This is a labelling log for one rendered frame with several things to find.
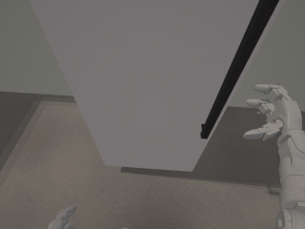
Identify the fridge door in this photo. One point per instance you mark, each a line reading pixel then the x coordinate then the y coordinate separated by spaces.
pixel 146 73

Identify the robot left hand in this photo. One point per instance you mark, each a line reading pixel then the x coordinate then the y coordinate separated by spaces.
pixel 61 218

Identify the right robot upper arm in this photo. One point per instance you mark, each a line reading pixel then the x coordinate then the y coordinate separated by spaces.
pixel 290 218

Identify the handle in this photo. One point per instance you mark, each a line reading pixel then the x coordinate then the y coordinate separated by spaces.
pixel 259 21

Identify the robot right hand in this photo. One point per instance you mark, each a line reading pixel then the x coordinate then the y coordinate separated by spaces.
pixel 287 113

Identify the right robot forearm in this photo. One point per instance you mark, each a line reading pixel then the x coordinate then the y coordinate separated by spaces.
pixel 291 149

